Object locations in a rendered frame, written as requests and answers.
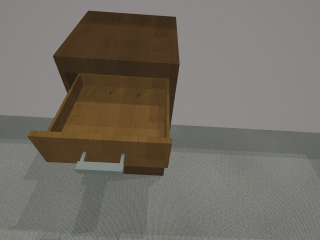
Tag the drawer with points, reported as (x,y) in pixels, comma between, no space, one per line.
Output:
(107,116)

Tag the handle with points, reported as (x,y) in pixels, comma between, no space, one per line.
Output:
(100,168)

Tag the cabinet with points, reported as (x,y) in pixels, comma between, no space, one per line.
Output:
(123,44)

